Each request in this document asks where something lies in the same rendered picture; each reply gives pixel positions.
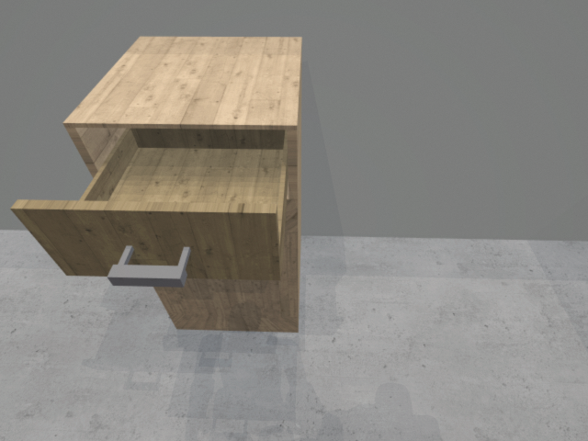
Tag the cabinet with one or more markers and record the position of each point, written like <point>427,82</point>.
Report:
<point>215,83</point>

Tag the handle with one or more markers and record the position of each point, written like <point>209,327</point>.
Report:
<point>123,274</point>

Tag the drawer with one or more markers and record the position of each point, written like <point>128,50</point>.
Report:
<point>223,193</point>

